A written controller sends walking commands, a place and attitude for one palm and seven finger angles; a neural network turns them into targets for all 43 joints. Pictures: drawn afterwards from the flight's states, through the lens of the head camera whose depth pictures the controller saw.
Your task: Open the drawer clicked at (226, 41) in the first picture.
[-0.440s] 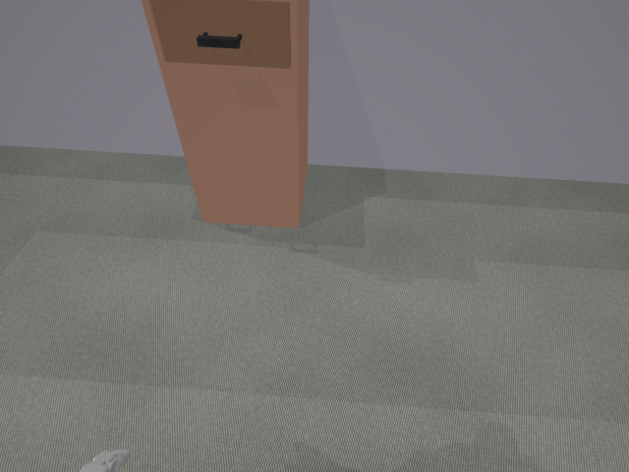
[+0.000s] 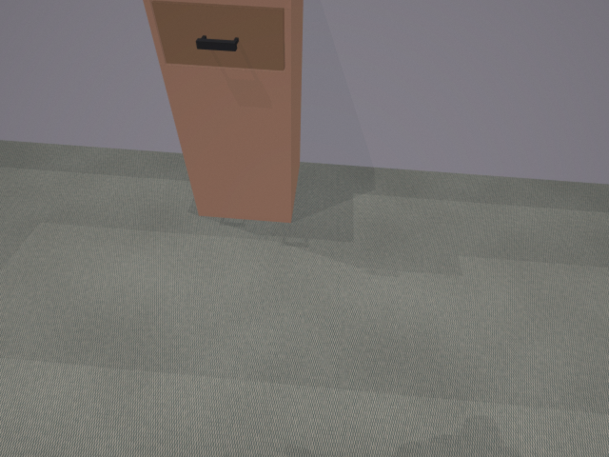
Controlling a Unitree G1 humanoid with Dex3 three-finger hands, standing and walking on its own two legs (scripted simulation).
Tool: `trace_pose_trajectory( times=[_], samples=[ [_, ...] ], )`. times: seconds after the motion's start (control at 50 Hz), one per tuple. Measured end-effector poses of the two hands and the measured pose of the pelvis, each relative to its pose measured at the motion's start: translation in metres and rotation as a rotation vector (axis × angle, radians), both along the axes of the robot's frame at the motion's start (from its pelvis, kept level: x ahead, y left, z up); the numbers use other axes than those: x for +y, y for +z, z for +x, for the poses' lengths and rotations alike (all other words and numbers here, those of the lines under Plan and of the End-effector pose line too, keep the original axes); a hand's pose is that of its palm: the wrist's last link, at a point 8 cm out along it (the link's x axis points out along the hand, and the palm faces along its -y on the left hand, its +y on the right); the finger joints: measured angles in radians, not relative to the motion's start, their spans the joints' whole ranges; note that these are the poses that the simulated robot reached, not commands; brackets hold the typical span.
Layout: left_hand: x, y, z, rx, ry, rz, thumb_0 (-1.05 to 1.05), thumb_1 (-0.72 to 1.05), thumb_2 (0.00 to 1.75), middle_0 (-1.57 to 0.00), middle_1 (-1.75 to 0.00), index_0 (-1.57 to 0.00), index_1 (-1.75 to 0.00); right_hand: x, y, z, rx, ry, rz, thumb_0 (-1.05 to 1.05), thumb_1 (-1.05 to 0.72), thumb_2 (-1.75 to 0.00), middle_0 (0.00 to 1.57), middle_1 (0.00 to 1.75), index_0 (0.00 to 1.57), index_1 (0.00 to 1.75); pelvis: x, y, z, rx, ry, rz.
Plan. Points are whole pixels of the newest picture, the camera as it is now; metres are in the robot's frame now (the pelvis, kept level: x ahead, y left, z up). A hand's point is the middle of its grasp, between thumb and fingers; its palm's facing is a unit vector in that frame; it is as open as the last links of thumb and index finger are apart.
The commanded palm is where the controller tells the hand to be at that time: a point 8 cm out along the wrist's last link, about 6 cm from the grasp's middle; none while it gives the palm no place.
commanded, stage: stand and wait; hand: left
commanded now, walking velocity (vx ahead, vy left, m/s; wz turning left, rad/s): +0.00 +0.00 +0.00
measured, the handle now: (218, 42) +1.21 +0.35 +0.04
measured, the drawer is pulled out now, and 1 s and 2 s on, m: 0.00 0.00 0.00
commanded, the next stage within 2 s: look at it before walking up in 0.38 s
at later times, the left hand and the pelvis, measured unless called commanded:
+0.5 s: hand out of the picture +0.06 +0.24 -0.15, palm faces -0.02 -0.94 -0.33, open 7.4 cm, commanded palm none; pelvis -0.02 -0.01 +0.00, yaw +0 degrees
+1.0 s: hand out of the picture +0.06 +0.24 -0.15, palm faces -0.03 -0.94 -0.33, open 7.4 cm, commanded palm none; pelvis -0.01 -0.01 +0.00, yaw +0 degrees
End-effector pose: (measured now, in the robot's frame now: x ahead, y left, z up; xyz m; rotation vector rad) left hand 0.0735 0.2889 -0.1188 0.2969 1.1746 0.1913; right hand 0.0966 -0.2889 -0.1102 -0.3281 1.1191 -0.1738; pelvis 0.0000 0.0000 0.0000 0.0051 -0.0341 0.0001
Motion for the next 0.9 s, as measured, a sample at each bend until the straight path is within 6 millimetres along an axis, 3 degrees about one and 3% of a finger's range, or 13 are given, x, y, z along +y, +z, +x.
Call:
trace_pose_trajectory(
  times=[0.18,0.36,0.9],
  samples=[
    [0.002,0.001,-0.02,0.045,0.008,0.011,0.01,0.9,0.9,-0.2,-0.3,-0.21,-0.3,-0.009,-0.004,-0.031,0.066,-0.029,-0.003,0.0,-0.9,-0.9,0.2,0.3,0.2,0.3,-0.003,0.002,-0.008,-0.004,-0.003,0.0],
    [-0.001,0.002,-0.023,0.042,0.0,0.011,0.01,0.9,0.9,-0.2,-0.3,-0.21,-0.3,-0.01,-0.006,-0.047,0.091,-0.043,0.005,0.0,-0.9,-0.9,0.2,0.3,0.2,0.3,-0.005,0.003,-0.015,-0.006,-0.005,0.0],
    [-0.006,0.001,-0.022,0.058,-0.003,0.005,0.01,0.9,0.9,-0.2,-0.3,-0.21,-0.3,-0.012,-0.006,-0.045,0.105,-0.04,0.007,0.0,-0.9,-0.9,0.2,0.3,0.2,0.3,-0.008,0.004,-0.013,0.009,-0.005,-0.001]
  ],
)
